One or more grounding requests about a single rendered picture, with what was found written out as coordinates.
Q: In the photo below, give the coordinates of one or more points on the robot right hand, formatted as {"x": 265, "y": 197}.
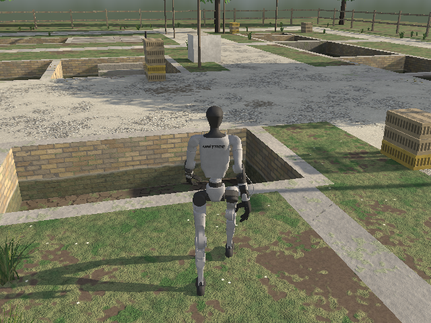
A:
{"x": 247, "y": 208}

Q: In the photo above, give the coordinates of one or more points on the left robot thigh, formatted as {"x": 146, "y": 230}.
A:
{"x": 199, "y": 212}

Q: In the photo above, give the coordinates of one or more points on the robot torso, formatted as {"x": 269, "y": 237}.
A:
{"x": 215, "y": 158}

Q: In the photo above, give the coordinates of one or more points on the right robot upper arm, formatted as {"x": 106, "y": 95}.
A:
{"x": 237, "y": 153}

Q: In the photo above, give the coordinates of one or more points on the robot right forearm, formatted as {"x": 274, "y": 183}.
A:
{"x": 242, "y": 185}

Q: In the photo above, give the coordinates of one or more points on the robot left forearm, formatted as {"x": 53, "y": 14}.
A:
{"x": 188, "y": 172}

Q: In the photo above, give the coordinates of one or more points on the left robot upper arm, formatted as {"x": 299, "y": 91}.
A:
{"x": 191, "y": 151}

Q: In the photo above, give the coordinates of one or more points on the robot left hand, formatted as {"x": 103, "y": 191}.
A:
{"x": 189, "y": 180}

